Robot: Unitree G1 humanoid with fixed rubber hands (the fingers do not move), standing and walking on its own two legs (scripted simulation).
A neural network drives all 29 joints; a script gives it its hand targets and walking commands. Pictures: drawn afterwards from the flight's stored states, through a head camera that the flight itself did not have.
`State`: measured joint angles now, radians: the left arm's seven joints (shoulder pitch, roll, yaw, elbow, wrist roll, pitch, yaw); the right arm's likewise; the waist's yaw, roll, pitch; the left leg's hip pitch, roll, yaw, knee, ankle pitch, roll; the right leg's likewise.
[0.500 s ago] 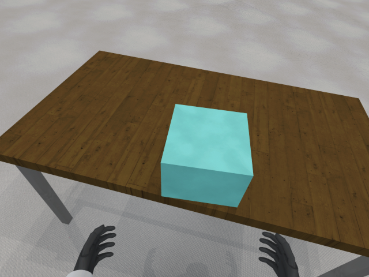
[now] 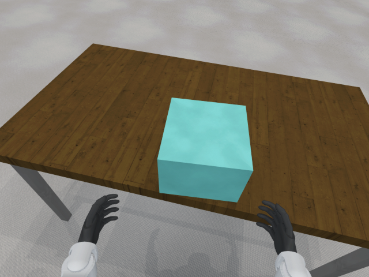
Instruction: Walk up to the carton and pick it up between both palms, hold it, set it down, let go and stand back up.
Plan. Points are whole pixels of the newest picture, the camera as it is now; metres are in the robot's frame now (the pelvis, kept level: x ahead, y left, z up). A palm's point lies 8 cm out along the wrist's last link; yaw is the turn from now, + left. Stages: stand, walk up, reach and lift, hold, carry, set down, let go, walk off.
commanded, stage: reach and lift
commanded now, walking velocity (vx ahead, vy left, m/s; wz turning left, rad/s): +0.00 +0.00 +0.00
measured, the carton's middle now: (203, 148) +0.48 -0.04 -0.04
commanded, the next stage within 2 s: none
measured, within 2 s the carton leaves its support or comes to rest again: neither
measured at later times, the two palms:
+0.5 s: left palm (103, 184) +0.32 +0.20 +0.00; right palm (282, 202) +0.29 -0.22 +0.00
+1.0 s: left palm (112, 147) +0.40 +0.19 +0.04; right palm (281, 161) +0.38 -0.22 +0.04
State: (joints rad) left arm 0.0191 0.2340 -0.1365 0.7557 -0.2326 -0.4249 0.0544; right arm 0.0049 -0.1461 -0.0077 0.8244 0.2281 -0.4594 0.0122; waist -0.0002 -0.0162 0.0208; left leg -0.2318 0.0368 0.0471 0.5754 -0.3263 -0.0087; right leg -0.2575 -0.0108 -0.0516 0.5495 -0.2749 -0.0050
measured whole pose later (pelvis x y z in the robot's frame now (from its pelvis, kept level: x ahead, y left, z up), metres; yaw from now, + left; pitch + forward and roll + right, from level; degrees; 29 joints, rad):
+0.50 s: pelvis -0.01 +0.00 +0.00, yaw -1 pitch +6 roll -1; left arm -0.37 0.24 -0.08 0.91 -0.26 -0.26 0.05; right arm -0.32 -0.21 0.03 0.90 0.30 -0.28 -0.02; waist -0.01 -0.01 -0.06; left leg -0.37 0.04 0.06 0.55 -0.28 -0.01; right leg -0.39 0.00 -0.04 0.52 -0.22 0.00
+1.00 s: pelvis -0.02 +0.00 +0.00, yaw -2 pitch +15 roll -1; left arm -0.74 0.28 -0.03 1.08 -0.27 -0.13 0.04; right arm -0.69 -0.27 0.06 1.02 0.37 -0.15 -0.07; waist -0.01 0.00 -0.14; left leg -0.58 0.06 0.06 0.56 -0.24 -0.01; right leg -0.59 0.01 -0.04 0.49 -0.16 -0.01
